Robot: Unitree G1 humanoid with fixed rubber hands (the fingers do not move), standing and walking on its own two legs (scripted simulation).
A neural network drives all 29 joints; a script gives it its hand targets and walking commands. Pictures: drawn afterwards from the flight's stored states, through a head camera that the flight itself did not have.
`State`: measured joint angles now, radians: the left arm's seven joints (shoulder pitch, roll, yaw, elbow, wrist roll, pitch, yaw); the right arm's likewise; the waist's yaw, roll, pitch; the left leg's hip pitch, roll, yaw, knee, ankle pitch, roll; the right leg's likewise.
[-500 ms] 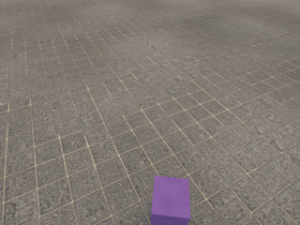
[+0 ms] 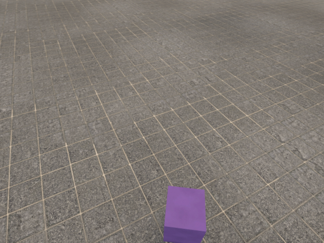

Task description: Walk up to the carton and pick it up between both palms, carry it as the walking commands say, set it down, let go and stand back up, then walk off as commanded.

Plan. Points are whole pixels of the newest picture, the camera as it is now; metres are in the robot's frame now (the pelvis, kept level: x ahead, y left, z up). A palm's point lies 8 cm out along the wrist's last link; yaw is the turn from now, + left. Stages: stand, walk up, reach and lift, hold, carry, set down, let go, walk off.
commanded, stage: stand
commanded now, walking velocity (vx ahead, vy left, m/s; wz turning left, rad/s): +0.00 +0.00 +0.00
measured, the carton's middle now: (183, 216) +0.44 -0.12 -0.65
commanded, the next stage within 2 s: walk off in 0.46 s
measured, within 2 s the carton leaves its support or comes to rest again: neither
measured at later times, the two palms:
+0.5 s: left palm out of the picture +0.05 +0.29 -0.12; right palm out of the picture +0.07 -0.30 -0.11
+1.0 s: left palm out of the picture +0.07 +0.22 -0.13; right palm out of the picture +0.02 -0.36 -0.12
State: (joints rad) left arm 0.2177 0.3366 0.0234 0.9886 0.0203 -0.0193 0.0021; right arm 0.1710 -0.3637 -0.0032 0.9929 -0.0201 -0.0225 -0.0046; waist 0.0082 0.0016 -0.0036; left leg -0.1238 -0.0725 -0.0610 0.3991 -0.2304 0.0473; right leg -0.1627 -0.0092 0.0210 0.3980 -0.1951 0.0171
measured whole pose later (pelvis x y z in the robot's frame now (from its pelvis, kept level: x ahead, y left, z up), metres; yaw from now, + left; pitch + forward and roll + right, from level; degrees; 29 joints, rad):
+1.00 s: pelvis +0.00 -0.06 -0.01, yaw -11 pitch +0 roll -1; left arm 0.23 0.31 0.05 1.02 0.01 0.08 -0.01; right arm 0.14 -0.33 -0.01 1.00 -0.04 0.03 -0.03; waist 0.01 0.01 0.05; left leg -0.18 0.12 0.07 0.50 -0.31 -0.06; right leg -0.45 -0.07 0.00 0.89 -0.41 0.08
